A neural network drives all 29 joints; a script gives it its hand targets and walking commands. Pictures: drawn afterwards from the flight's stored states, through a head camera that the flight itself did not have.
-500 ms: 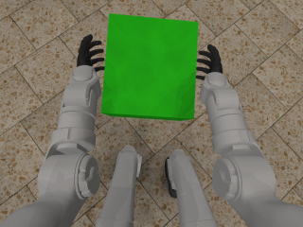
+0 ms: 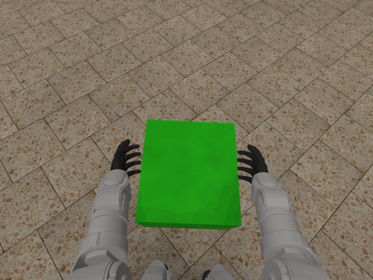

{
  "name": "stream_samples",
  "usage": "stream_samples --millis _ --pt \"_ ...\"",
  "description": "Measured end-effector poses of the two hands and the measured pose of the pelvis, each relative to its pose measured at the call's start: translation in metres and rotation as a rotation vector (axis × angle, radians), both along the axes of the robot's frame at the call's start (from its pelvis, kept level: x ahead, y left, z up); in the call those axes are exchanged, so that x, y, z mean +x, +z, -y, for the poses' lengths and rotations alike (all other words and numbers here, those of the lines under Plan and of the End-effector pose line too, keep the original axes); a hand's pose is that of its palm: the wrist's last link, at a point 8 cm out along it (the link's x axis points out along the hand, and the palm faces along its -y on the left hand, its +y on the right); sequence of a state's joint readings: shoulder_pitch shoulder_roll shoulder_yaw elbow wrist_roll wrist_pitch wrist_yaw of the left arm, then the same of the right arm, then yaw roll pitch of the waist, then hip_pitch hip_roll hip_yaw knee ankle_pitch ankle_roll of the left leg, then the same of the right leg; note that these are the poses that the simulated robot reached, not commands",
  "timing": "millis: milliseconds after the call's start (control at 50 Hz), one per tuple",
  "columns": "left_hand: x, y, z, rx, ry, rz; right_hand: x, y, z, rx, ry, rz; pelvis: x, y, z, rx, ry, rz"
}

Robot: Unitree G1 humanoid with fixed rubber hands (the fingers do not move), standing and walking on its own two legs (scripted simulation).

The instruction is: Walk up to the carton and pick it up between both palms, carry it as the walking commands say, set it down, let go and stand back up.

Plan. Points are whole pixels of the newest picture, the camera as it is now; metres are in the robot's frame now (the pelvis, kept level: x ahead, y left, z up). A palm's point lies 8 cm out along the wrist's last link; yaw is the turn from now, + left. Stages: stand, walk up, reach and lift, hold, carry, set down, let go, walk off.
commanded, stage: reach and lift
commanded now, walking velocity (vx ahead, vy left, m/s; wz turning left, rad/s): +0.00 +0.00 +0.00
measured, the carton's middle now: (188, 176) +0.40 +0.01 -0.13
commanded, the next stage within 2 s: none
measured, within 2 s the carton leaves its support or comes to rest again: neither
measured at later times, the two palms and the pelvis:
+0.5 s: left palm (107, 177) +0.33 +0.17 +0.04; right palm (274, 181) +0.33 -0.15 +0.03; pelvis +0.02 -0.01 +0.04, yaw +0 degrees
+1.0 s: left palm (97, 166) +0.32 +0.16 +0.10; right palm (289, 173) +0.32 -0.15 +0.09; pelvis +0.03 +0.00 +0.06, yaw +1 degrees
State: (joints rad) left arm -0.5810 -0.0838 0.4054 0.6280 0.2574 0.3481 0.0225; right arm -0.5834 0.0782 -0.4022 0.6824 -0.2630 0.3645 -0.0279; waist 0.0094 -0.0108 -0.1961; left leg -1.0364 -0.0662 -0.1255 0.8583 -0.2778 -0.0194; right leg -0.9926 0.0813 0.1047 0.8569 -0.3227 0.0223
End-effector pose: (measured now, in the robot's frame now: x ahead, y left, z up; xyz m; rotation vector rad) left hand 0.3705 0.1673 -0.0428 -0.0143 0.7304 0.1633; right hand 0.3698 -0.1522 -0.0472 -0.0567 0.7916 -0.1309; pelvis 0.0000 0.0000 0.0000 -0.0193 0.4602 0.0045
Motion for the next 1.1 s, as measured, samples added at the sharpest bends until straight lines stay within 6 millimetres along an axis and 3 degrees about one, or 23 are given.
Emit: stream_samples --millis 160,300,520,680,880,1100 --pt "-0.003 0.032 0.001 0.057 0.079 0.038 -0.002 0.022 -0.011 -0.008 -0.082 0.034 0.021 0.016 0.003 0.006 -0.008 0.022" --pt "-0.015 0.064 -0.008 0.036 0.064 0.057 -0.011 0.049 -0.011 0.062 0.001 0.056 0.034 0.031 0.004 0.013 -0.012 0.1" --pt "-0.042 0.084 0.003 -0.012 0.01 0.041 -0.04 0.078 0.002 0.027 -0.018 0.042 0.021 0.044 0.007 0.014 -0.004 0.281" --pt "-0.039 0.108 0.002 0.027 0.041 0.073 -0.036 0.102 -0.003 0.012 -0.022 0.073 0.009 0.048 0.006 0.017 -0.002 0.351" --pt "-0.042 0.139 0.0 0.043 0.07 0.085 -0.039 0.128 -0.004 0.048 0.014 0.086 0.027 0.058 0.002 0.02 0.002 0.418" --pt "-0.05 0.15 0.005 0.036 0.062 0.073 -0.051 0.144 -0.001 0.006 -0.028 0.073 0.034 0.064 0.0 0.02 0.0 0.502"
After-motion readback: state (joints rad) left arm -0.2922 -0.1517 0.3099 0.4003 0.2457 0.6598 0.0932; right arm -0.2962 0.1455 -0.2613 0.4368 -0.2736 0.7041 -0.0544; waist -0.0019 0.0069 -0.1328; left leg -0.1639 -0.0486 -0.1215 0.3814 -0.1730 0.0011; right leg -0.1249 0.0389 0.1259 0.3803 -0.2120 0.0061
